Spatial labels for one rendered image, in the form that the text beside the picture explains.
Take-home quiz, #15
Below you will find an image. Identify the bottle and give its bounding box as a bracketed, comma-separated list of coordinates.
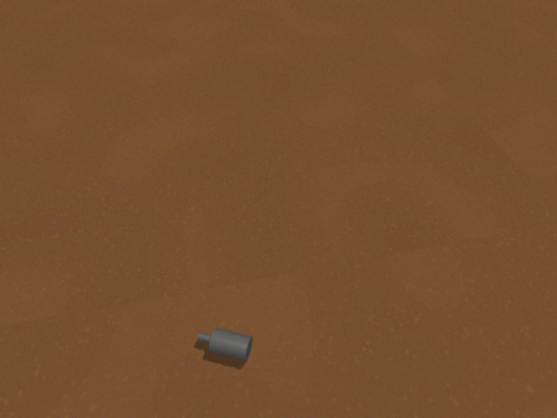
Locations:
[198, 328, 252, 361]

